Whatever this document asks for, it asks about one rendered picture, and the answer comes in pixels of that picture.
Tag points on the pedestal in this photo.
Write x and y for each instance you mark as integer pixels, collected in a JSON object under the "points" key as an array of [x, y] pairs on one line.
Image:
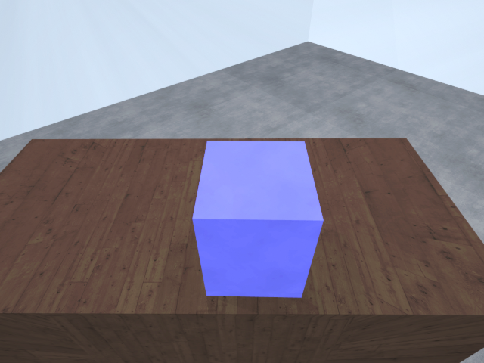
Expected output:
{"points": [[99, 261]]}

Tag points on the carton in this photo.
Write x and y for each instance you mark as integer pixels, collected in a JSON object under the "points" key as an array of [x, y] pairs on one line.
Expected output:
{"points": [[257, 218]]}

